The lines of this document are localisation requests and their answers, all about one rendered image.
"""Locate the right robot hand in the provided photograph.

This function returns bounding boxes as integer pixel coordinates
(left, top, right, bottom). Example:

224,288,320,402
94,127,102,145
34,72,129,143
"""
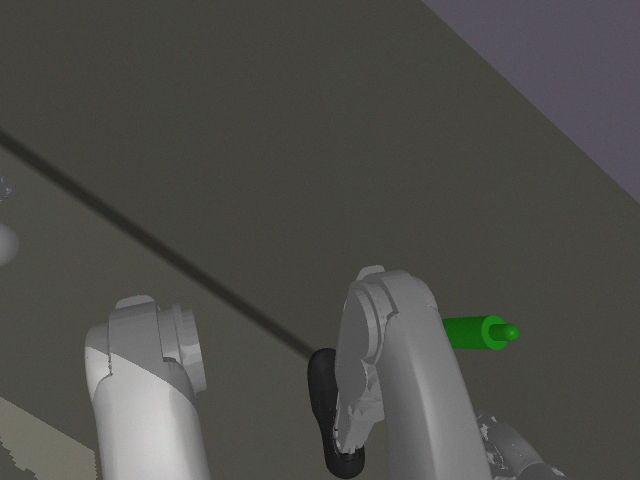
474,410,545,480

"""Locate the right robot foot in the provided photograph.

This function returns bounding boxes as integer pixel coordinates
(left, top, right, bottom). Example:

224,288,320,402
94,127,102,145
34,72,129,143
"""
307,348,365,479

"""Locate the left robot hand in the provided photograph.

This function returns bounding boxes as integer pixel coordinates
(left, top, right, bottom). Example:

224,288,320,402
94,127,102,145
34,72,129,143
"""
0,169,21,221

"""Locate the right robot arm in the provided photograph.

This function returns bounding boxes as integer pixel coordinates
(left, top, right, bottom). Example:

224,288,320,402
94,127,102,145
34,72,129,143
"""
517,463,572,480

